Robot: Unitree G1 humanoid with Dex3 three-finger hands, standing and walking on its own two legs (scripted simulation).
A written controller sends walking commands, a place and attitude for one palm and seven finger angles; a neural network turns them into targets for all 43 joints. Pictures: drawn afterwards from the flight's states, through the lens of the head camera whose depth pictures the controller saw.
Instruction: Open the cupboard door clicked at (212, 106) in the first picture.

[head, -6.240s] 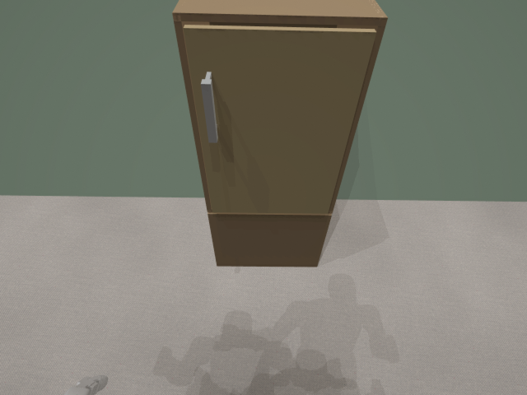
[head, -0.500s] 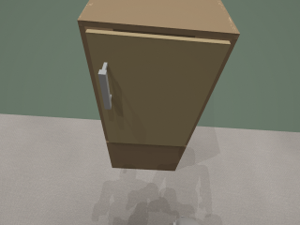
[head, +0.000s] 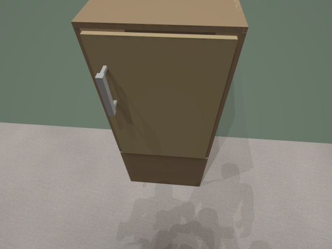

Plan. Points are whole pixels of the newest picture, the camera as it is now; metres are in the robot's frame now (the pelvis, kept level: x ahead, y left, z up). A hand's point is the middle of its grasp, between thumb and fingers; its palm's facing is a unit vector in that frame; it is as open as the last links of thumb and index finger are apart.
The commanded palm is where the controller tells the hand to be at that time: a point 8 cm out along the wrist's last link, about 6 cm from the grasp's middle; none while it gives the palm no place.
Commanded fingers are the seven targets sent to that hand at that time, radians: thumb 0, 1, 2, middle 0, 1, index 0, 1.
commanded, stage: come to a stop and stand still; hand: left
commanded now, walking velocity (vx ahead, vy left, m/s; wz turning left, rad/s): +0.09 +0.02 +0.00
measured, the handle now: (108, 91) +0.53 +0.23 +0.05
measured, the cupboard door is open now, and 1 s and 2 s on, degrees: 0 0 0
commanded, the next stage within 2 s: look again from close up in 0.44 s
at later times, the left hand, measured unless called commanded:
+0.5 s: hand out of the picture +0.02 +0.20 -0.18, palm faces +0.01 -0.98 -0.20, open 7.3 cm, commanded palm none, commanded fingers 0.00 0.90 0.90 -0.20 -0.30 -0.20 -0.30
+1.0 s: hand out of the picture -0.02 +0.20 -0.18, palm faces +0.01 -0.98 -0.18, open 7.3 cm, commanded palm none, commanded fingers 0.00 0.90 0.90 -0.20 -0.30 -0.20 -0.30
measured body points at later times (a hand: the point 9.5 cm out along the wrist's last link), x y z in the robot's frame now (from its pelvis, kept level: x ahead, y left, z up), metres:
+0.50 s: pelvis +0.00 +0.03 +0.00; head +0.03 +0.02 +0.45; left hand +0.02 +0.25 -0.16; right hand -0.02 -0.18 -0.17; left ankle -0.02 +0.14 -0.74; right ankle -0.01 -0.07 -0.74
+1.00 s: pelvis -0.03 +0.03 +0.00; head -0.04 +0.04 +0.45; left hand -0.02 +0.25 -0.16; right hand -0.02 -0.19 -0.16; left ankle -0.02 +0.14 -0.74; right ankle -0.01 -0.07 -0.74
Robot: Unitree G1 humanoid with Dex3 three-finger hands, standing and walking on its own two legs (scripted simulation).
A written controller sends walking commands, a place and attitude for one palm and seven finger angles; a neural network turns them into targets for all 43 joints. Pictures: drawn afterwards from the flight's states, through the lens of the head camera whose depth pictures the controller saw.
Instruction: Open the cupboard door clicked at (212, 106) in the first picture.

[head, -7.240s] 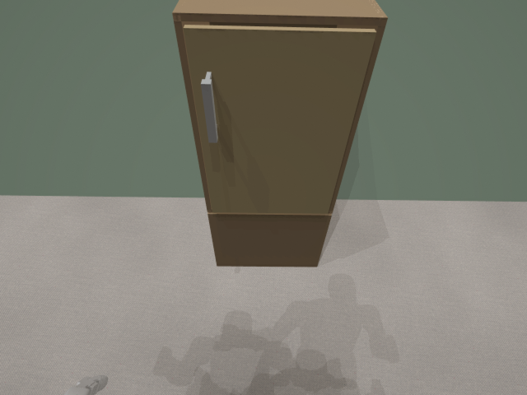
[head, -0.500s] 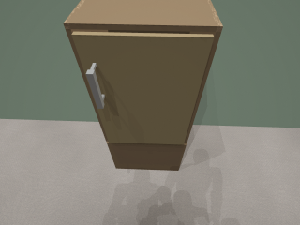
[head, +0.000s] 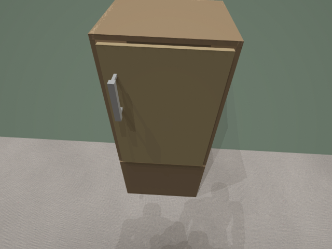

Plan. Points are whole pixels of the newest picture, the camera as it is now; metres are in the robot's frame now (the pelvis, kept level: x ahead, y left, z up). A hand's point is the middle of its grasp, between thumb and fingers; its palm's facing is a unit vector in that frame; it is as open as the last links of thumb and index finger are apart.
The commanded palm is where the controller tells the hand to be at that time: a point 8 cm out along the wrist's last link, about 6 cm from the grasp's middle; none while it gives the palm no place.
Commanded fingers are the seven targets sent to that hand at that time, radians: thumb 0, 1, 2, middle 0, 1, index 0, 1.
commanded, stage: raise the hand with hooked fingers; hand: left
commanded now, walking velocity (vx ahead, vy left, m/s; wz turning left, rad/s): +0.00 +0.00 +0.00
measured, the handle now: (116, 98) +0.56 +0.20 +0.05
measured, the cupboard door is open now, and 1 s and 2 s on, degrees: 0 0 0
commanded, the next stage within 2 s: none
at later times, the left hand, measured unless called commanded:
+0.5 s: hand (102, 231) +0.18 +0.16 -0.04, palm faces -0.07 -1.00 +0.05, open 8.4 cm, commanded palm +0.13 +0.25 -0.04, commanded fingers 0.00 0.41 0.69 -0.23 -0.62 -0.23 -0.62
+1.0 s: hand (66, 203) +0.22 +0.25 +0.01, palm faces +0.09 -0.99 -0.06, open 11.4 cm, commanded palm +0.19 +0.29 +0.01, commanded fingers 0.00 -0.17 0.44 -0.28 -0.99 -0.28 -0.99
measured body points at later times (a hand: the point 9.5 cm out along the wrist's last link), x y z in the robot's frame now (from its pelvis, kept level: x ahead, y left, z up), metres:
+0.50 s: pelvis -0.02 +0.01 -0.06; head +0.01 +0.04 +0.39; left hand +0.17 +0.22 -0.04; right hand +0.20 -0.23 -0.08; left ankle +0.01 +0.11 -0.74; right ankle +0.02 -0.10 -0.74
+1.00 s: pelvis +0.01 +0.02 -0.06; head +0.06 +0.02 +0.39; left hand +0.21 +0.30 +0.02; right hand +0.17 -0.21 -0.14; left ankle +0.01 +0.11 -0.74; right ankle +0.02 -0.10 -0.74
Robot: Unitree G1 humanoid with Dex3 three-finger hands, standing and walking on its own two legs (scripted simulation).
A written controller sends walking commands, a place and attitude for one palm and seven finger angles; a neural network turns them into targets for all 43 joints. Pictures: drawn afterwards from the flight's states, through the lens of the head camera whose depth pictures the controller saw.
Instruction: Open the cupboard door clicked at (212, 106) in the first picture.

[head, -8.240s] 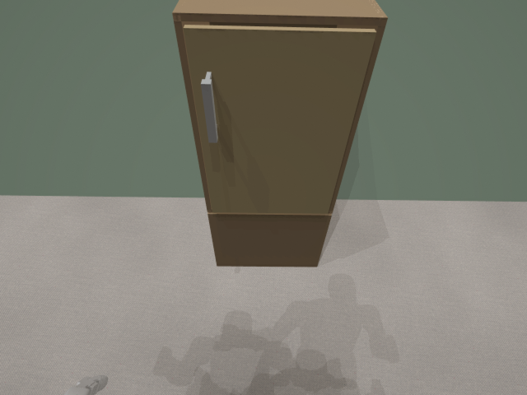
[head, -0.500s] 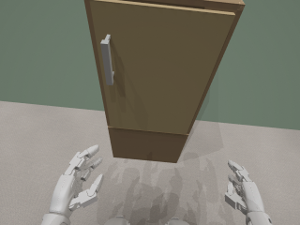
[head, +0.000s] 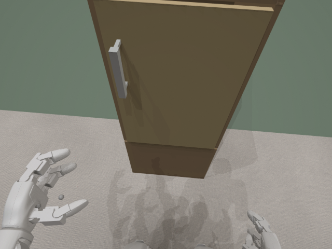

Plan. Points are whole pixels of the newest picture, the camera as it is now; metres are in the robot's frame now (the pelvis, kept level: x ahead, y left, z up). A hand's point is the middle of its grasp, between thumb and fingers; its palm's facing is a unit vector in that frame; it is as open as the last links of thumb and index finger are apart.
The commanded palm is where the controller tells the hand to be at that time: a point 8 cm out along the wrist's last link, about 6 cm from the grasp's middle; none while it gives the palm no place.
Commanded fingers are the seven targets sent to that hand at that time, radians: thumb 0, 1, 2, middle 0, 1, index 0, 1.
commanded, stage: raise the hand with hooked fingers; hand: left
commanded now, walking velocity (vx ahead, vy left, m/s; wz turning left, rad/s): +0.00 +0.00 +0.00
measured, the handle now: (120, 70) +0.55 +0.16 +0.11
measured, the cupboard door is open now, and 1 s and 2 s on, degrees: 0 0 0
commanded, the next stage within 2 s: move the hooked fingers beside the handle in 1.20 s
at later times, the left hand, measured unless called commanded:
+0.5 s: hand (41, 171) +0.25 +0.26 +0.09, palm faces +0.00 -1.00 -0.04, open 13.8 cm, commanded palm +0.23 +0.31 +0.11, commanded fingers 0.00 -0.50 0.30 -0.30 -1.20 -0.30 -1.20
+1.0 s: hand (33, 150) +0.28 +0.28 +0.12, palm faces +0.00 -1.00 -0.03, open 14.0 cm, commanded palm +0.25 +0.33 +0.13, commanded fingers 0.00 -0.50 0.30 -0.30 -1.20 -0.30 -1.20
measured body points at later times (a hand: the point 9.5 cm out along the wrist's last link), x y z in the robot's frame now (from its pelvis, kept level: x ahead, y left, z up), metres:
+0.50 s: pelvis +0.00 +0.00 +0.02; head +0.02 +0.00 +0.47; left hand +0.25 +0.32 +0.10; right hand +0.18 -0.23 -0.05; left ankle +0.00 +0.09 -0.68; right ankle +0.00 -0.12 -0.68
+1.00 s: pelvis -0.01 +0.01 +0.03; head +0.02 +0.02 +0.48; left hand +0.28 +0.33 +0.12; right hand +0.14 -0.24 -0.04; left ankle +0.00 +0.09 -0.68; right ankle +0.00 -0.12 -0.68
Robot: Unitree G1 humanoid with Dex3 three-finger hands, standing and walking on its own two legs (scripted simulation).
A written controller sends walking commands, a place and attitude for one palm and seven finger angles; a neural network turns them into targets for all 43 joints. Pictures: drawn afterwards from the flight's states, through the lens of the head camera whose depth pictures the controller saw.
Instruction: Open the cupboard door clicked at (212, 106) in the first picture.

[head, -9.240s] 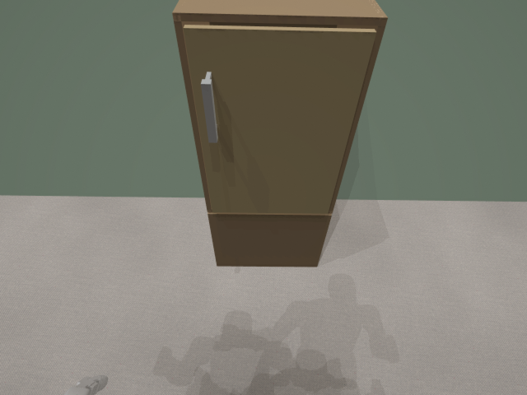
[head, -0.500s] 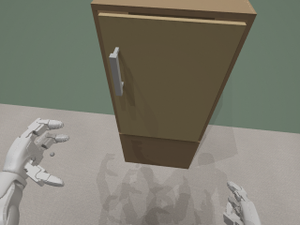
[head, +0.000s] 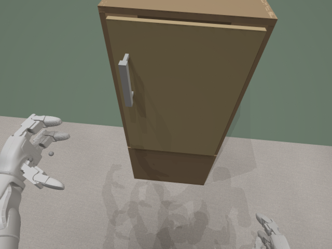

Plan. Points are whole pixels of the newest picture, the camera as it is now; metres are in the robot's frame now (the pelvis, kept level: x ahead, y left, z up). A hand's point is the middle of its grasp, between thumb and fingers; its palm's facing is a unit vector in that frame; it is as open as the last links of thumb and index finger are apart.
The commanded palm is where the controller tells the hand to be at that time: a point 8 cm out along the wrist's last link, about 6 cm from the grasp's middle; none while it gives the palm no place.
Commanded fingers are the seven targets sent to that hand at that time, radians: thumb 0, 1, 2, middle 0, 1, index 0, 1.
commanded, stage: raise the hand with hooked fingers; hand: left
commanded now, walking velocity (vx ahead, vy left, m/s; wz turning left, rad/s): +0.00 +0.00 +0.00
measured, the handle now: (127, 81) +0.56 +0.15 +0.08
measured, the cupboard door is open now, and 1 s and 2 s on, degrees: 0 0 0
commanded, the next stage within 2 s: move the hooked fingers beside the handle in 0.20 s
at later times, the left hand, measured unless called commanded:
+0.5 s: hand (59, 147) +0.30 +0.26 +0.09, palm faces -0.01 -1.00 -0.03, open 14.0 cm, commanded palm +0.29 +0.31 +0.10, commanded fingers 0.00 -0.50 0.30 -0.30 -1.20 -0.30 -1.20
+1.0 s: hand (75, 124) +0.38 +0.25 +0.08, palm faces -0.03 -1.00 +0.00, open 14.0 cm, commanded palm +0.36 +0.30 +0.09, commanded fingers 0.00 -0.50 0.30 -0.30 -1.20 -0.30 -1.20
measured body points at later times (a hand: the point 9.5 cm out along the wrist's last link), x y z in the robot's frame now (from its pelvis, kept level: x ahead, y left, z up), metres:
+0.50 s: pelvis +0.00 -0.01 +0.00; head +0.03 -0.01 +0.45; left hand +0.30 +0.31 +0.10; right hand +0.16 -0.26 -0.08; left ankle +0.01 +0.08 -0.71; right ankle +0.01 -0.13 -0.71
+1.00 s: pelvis +0.00 -0.01 +0.00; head +0.06 +0.00 +0.44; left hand +0.37 +0.31 +0.09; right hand +0.11 -0.28 -0.10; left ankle +0.01 +0.08 -0.71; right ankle +0.01 -0.13 -0.71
